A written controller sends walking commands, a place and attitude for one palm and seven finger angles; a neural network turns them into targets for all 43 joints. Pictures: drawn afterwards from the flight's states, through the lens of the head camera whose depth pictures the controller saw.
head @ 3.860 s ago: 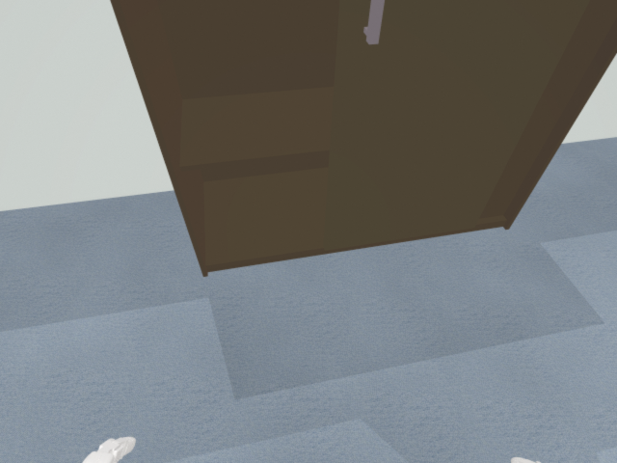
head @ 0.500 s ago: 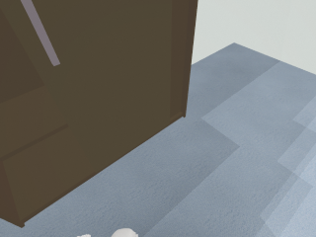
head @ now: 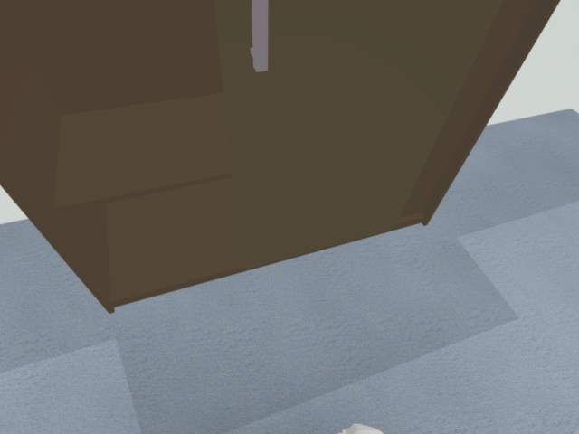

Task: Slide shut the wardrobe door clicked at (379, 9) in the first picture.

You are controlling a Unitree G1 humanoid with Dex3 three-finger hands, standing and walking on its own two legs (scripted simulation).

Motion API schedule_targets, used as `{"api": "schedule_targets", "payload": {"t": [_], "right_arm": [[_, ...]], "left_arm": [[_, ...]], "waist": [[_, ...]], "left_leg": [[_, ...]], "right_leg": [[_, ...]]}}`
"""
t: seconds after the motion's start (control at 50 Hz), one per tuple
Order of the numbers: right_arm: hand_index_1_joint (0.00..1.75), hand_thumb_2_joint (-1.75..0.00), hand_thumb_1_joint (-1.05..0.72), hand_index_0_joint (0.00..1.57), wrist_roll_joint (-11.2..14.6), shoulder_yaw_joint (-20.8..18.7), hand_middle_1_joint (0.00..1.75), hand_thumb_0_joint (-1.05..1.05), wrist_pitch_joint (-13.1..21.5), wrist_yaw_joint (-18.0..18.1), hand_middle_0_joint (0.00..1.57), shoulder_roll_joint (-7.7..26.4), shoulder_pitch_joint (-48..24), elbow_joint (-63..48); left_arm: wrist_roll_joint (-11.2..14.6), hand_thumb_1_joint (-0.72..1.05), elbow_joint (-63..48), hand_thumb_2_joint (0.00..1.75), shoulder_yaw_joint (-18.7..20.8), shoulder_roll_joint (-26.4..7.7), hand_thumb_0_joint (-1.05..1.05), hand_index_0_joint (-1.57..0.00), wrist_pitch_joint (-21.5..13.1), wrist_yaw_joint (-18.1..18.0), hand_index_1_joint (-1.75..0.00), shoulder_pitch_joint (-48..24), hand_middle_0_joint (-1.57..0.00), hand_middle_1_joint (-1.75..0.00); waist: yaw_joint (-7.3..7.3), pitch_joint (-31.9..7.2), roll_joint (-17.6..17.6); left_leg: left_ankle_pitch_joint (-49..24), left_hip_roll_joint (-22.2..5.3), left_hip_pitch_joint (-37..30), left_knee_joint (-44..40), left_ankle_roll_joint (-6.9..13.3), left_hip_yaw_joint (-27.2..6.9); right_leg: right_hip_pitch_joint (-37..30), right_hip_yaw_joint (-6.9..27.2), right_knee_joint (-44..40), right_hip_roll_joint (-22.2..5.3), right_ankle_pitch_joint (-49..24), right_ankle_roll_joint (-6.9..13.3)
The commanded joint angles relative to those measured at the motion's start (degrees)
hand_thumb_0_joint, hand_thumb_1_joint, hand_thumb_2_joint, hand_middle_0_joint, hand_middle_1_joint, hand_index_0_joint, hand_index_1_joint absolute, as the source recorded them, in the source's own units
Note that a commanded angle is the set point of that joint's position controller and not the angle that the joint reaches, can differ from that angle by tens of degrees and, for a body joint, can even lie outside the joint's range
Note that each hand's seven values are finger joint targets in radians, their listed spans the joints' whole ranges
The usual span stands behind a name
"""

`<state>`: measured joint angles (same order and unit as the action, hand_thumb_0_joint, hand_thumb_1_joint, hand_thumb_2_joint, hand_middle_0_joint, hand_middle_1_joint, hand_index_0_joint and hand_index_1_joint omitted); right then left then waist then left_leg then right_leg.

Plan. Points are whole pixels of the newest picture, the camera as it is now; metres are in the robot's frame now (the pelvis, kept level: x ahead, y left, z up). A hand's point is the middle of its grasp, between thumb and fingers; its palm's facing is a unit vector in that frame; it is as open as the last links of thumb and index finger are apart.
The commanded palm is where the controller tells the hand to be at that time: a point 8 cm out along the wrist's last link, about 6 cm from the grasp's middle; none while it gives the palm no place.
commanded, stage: turn to face it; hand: right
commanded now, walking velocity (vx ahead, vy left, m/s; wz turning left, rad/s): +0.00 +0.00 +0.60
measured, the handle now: out of the picture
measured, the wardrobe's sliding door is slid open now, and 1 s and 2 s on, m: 0.48 0.48 0.48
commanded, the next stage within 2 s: take the last steps up to it in 0.56 s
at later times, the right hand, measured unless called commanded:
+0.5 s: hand out of the picture +0.12 -0.23 -0.17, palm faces -0.23 +0.95 -0.21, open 7.4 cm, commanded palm none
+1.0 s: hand out of the picture +0.09 -0.16 -0.15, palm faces -0.29 +0.93 -0.21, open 7.3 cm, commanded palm none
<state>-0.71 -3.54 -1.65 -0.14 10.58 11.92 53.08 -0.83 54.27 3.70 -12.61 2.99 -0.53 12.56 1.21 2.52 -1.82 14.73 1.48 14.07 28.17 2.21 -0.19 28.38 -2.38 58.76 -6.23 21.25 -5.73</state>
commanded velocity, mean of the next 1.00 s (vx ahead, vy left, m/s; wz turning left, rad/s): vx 0.11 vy -0.01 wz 0.27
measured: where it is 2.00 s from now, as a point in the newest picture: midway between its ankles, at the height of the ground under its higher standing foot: (270, 412)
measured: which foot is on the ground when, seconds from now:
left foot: down 0.00-0.20, up 0.22-0.62, down 0.64-1.00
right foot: up 0.00-0.16, down 0.18-0.64, up 0.66-1.00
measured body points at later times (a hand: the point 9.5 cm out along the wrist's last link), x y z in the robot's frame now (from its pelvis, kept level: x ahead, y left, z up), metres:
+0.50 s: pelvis -0.01 -0.05 +0.00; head +0.03 -0.06 +0.45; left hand -0.02 +0.20 -0.13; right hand +0.13 -0.28 -0.15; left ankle -0.07 +0.09 -0.67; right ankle +0.01 -0.14 -0.74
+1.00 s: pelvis +0.00 +0.01 +0.01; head -0.01 +0.02 +0.46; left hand -0.07 +0.24 -0.16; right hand +0.10 -0.20 -0.14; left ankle -0.06 +0.07 -0.74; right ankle +0.07 -0.13 -0.69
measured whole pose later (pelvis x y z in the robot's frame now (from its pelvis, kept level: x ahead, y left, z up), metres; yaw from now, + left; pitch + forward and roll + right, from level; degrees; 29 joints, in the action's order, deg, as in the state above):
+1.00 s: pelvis +0.00 +0.01 +0.01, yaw +22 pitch -1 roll +0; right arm -1.0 -2.7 2.4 -0.1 8.8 17.7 59.6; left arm -1.7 60.6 3.3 -12.0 1.4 0.9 16.2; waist -0.2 -0.5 -2.2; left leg 14.5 1.5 5.5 20.5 3.3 3.9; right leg 24.5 -3.5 50.5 -6.3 17.6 -3.4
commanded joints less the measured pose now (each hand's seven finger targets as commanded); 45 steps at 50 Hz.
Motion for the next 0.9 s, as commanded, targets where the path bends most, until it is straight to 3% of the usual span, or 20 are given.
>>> {"api": "schedule_targets", "payload": {"t": [0.0, 0.08, 0.12, 0.14, 0.16, 0.18, 0.2, 0.22, 0.24, 0.3, 0.52, 0.58, 0.6, 0.62, 0.64, 0.66, 0.68, 0.72, 0.76, 0.88], "right_arm": [[0.3, -0.9, -0.9, 0.2, -0.51, -3.55, 0.3, 0.0, 1.0, 0.76, 0.2, 13.27, 1.36, -3.53], [0.3, -0.9, -0.9, 0.2, -0.59, -4.03, 0.3, 0.0, 0.35, 0.57, 0.2, 13.96, -0.86, -4.34], [0.3, -0.9, -0.9, 0.2, -0.28, -3.95, 0.3, 0.0, 0.07, 0.55, 0.2, 13.51, -2.97, -4.57], [0.3, -0.9, -0.9, 0.2, 0.2, -3.69, 0.3, 0.0, -0.12, 0.48, 0.2, 12.03, -3.93, -5.13], [0.3, -0.9, -0.9, 0.2, 0.81, -3.07, 0.3, 0.0, -0.46, 0.12, 0.2, 8.61, -2.59, -6.33], [0.3, -0.9, -0.9, 0.2, 0.37, -2.73, 0.3, 0.0, -0.34, -0.35, 0.2, 7.23, -2.58, -7.04], [0.3, -0.9, -0.9, 0.2, -0.31, -3.2, 0.3, 0.0, -0.43, -0.43, 0.2, 9.2, -2.96, -6.66], [0.3, -0.9, -0.9, 0.2, -0.79, -3.52, 0.3, 0.0, -0.9, -0.39, 0.2, 9.43, -1.11, -4.99], [0.3, -0.9, -0.9, 0.2, -0.81, -3.91, 0.3, 0.0, -1.04, -0.9, 0.2, 10.1, -1.09, -4.05], [0.3, -0.9, -0.9, 0.2, -0.51, -3.02, 0.3, 0.0, -1.29, -1.55, 0.2, 7.71, -0.91, -3.28], [0.3, -0.9, -0.9, 0.2, -0.26, -0.95, 0.3, 0.0, -1.01, -0.91, 0.2, 5.07, -4.98, -3.9], [0.3, -0.9, -0.9, 0.2, -0.28, -1.28, 0.3, 0.0, 0.13, -0.57, 0.2, 5.79, 0.85, -1.99], [0.3, -0.9, -0.9, 0.2, -0.72, -1.8, 0.3, 0.0, 0.99, -0.13, 0.2, 9.66, 3.71, -1.01], [0.3, -0.9, -0.9, 0.2, -1.08, -3.01, 0.3, 0.0, 1.61, 0.84, 0.2, 16.18, 5.71, -0.41], [0.3, -0.9, -0.9, 0.2, -0.04, -2.54, 0.3, 0.0, 1.23, 1.3, 0.2, 15.47, 7.0, -0.08], [0.3, -0.9, -0.9, 0.2, -0.09, -2.19, 0.3, 0.0, 1.23, 1.38, 0.2, 13.0, 4.7, -0.09], [0.3, -0.9, -0.9, 0.2, -0.18, -2.3, 0.3, 0.0, 1.31, 1.41, 0.2, 11.97, 2.42, -0.16], [0.3, -0.9, -0.9, 0.2, -0.01, -1.47, 0.3, 0.0, 1.87, 1.4, 0.2, 8.72, 0.21, -0.22], [0.3, -0.9, -0.9, 0.2, -0.07, -1.14, 0.3, 0.0, 2.89, 1.11, 0.2, 7.8, 0.71, 0.31], [0.3, -0.9, -0.9, 0.2, -0.33, -1.07, 0.3, 0.0, 4.53, 0.78, 0.2, 7.27, 7.77, 4.09]], "left_arm": [[0.05, 0.9, -5.48, 0.9, 1.09, -4.28, 0.0, -0.2, -1.51, -0.81, -0.3, -3.32, -0.2, -0.3], [0.53, 0.9, -6.18, 0.9, 0.98, -4.24, 0.0, -0.2, -2.06, -1.18, -0.3, -2.22, -0.2, -0.3], [0.81, 0.9, -5.25, 0.9, 1.02, -4.41, 0.0, -0.2, -2.46, -1.47, -0.3, 1.36, -0.2, -0.3], [0.72, 0.9, -4.52, 0.9, 1.07, -5.71, 0.0, -0.2, -3.05, -1.76, -0.3, 4.12, -0.2, -0.3], [0.19, 0.9, -4.71, 0.9, 1.65, -10.53, 0.0, -0.2, -3.59, -1.89, -0.3, 4.91, -0.2, -0.3], [-0.06, 0.9, -5.64, 0.9, 2.32, -14.37, 0.0, -0.2, -3.25, -1.77, -0.3, 4.6, -0.2, -0.3], [-0.53, 0.9, -6.84, 0.9, 1.91, -13.62, 0.0, -0.2, -2.95, -1.57, -0.3, 3.52, -0.2, -0.3], [-0.5, 0.9, -6.88, 0.9, 0.96, -10.28, 0.0, -0.2, -3.33, -1.85, -0.3, -0.09, -0.2, -0.3], [-0.51, 0.9, -7.64, 0.9, 0.53, -8.57, 0.0, -0.2, -3.47, -2.01, -0.3, -2.64, -0.2, -0.3], [-0.56, 0.9, -7.01, 0.9, 0.07, -7.67, 0.0, -0.2, -3.68, -2.1, -0.3, -1.2, -0.2, -0.3], [-0.78, 0.9, -1.79, 0.9, 1.61, -9.61, 0.0, -0.2, -2.97, -1.1, -0.3, 5.34, -0.2, -0.3], [-0.32, 0.9, -1.04, 0.9, 1.75, -9.77, 0.0, -0.2, -2.75, -0.77, -0.3, 4.08, -0.2, -0.3], [0.26, 0.9, -1.02, 0.9, 1.38, -7.53, 0.0, -0.2, -2.67, -0.47, -0.3, 5.41, -0.2, -0.3], [0.43, 0.9, -3.27, 0.9, -0.09, -2.64, 0.0, -0.2, -2.34, -0.16, -0.3, 3.46, -0.2, -0.3], [0.26, 0.9, -3.5, 0.9, 0.04, -4.11, 0.0, -0.2, -1.24, -0.95, -0.3, 0.91, -0.2, -0.3], [0.08, 0.9, -2.41, 0.9, 0.08, -3.39, 0.0, -0.2, -0.76, -0.82, -0.3, 1.04, -0.2, -0.3], [-0.33, 0.9, -1.41, 0.9, 0.12, -3.62, 0.0, -0.2, -0.6, -0.52, -0.3, 1.64, -0.2, -0.3], [-0.98, 0.9, 0.69, 0.9, 0.49, -4.61, 0.0, -0.2, -1.14, 0.19, -0.3, 3.06, -0.2, -0.3], [-1.23, 0.9, 1.85, 0.9, 0.44, -3.93, 0.0, -0.2, -1.72, 0.6, -0.3, 4.27, -0.2, -0.3], [-1.19, 0.9, 2.02, 0.9, 0.32, -2.44, 0.0, -0.2, -2.85, 1.13, -0.3, 1.26, -0.2, -0.3]], "waist": [[-2.66, -3.5, 8.78], [-2.11, -4.8, 11.04], [-0.04, -5.79, 11.11], [1.35, -7.29, 7.87], [1.4, -8.69, -6.1], [0.94, -6.88, -16.9], [1.44, -6.08, -10.43], [-0.69, -5.3, -12.7], [-1.47, -2.85, -8.96], [-1.37, -2.16, -7.2], [1.75, -3.49, -10.51], [-1.67, -6.22, -7.19], [-2.62, -8.39, 1.57], [-3.8, -7.48, 19.88], [-4.83, -8.18, 14.52], [-3.54, -5.83, 12.03], [-2.73, -3.72, 15.32], [-1.44, -0.74, 12.2], [-0.88, 0.25, 9.26], [-3.07, 2.07, 7.92]], "left_leg": [[-23.68, -14.45, -6.46, -7.37, 9.52, -16.92], [-25.41, -13.17, -3.73, -5.27, 8.72, -20.49], [-24.62, -11.2, -0.22, -1.98, 5.89, -20.61], [-20.98, -7.85, 3.87, 1.86, 3.21, -18.03], [-4.11, -0.48, 13.3, 10.45, -0.6, -11.92], [18.31, 2.43, 20.24, 23.51, -3.77, -3.28], [18.44, -0.55, 18.66, 33.13, -3.92, -4.84], [14.98, -1.48, 18.25, 36.63, -4.52, -6.4], [11.97, -1.83, 17.85, 39.66, -4.7, -4.82], [7.28, -2.17, 18.44, 40.56, -5.83, -1.77], [12.12, -3.25, 8.39, 14.61, -4.49, 4.87], [-2.93, -2.92, -3.44, -2.19, -3.15, 5.6], [-12.62, -8.95, -12.97, -8.55, -1.32, -1.45], [-30.23, -23.35, -17.35, -10.68, 4.1, -19.76], [-33.61, -24.89, -11.96, -9.0, 9.11, -17.43], [-21.97, -21.43, -9.44, -10.95, 9.54, -13.72], [-10.57, -19.08, -8.13, -13.44, 8.36, -14.47], [-0.76, -16.05, -6.41, -15.73, 6.56, -11.43], [0.1, -14.84, -5.57, -16.58, 6.13, -9.15], [3.62, -16.24, -9.61, -18.64, 8.25, -11.83]], "right_leg": [[1.49, 0.36, -7.68, 1.43, 2.97, -0.34], [-6.24, 0.34, -18.19, 3.84, 3.38, 1.01], [-14.19, -0.24, -29.22, 4.45, -3.4, 1.58], [-21.8, 0.64, -36.94, 2.52, -8.66, 2.35], [-29.02, 12.83, -43.15, -9.35, -11.44, 5.91], [-28.14, 21.84, -44.21, -20.52, -20.11, 11.29], [-22.94, 21.29, -43.34, -21.76, -19.68, 14.71], [-19.67, 16.92, -44.2, -18.39, -19.45, 13.52], [-18.21, 11.66, -43.57, -15.24, -20.11, 12.65], [-21.29, 2.47, -41.21, -10.0, -29.36, 11.37], [-24.55, -0.32, -37.15, -13.81, -33.53, 13.88], [-19.91, -4.26, -29.93, -11.86, -28.45, 9.59], [-12.77, -7.16, -21.78, -8.85, -18.49, 5.73], [2.15, -9.63, -8.86, -1.06, 11.11, 2.26], [0.6, -1.04, -3.25, -0.53, 14.58, 2.71], [1.57, 0.63, 0.64, -0.9, 10.5, 2.92], [3.91, 0.81, 3.23, -0.77, 7.92, 2.84], [4.85, 1.22, 4.88, -1.5, 0.37, 2.49], [4.03, 0.18, 3.04, -1.15, -3.12, 1.95], [5.45, -0.94, -5.89, -1.15, -3.76, 1.78]]}}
